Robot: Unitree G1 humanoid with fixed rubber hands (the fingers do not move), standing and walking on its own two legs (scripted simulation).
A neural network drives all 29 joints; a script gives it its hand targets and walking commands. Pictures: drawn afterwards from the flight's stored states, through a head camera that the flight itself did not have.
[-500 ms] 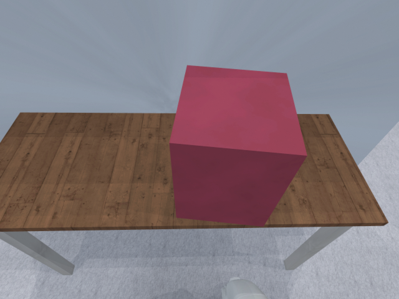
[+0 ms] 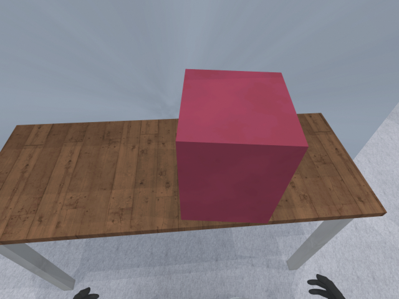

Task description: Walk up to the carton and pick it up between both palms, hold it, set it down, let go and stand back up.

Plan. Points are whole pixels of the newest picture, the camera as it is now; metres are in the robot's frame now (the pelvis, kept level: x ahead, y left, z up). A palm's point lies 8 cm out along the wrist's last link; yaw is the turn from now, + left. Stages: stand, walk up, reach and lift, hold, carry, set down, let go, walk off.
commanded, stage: walk up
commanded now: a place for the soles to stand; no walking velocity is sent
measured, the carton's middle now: (228, 150) +0.46 -0.06 +0.03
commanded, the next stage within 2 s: none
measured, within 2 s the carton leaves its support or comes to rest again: neither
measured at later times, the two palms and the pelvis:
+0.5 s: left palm out of the picture +0.10 +0.24 -0.09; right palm out of the picture +0.06 -0.29 -0.09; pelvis -0.01 -0.02 +0.01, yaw -1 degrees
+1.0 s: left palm out of the picture +0.11 +0.25 -0.09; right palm out of the picture +0.12 -0.28 -0.08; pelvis +0.01 -0.02 +0.00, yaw +1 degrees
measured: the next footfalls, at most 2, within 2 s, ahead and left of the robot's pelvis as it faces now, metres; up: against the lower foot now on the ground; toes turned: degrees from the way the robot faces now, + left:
right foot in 0.18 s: +0.05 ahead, -0.15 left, +0.00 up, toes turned +1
right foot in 1.42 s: +0.04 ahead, -0.23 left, +0.00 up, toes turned -2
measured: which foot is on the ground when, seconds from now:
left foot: down 0.00-1.00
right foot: up 0.00-0.16, down 0.18-1.00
